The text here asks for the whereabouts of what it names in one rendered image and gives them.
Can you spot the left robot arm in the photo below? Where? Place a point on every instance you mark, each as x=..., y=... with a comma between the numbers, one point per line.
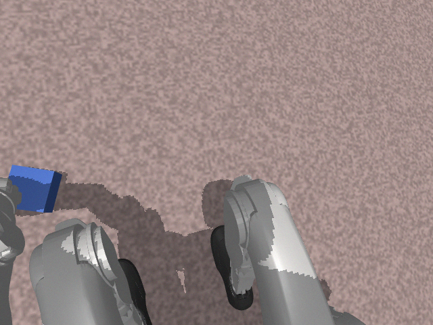
x=12, y=244

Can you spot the left robot foot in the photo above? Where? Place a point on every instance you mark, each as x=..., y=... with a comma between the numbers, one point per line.
x=136, y=289

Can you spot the small box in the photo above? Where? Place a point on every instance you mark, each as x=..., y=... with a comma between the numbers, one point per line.
x=39, y=188

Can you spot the right robot foot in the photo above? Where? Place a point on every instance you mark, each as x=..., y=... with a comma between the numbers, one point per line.
x=222, y=262

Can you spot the right robot hand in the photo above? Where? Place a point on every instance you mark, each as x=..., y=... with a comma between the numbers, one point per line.
x=344, y=318

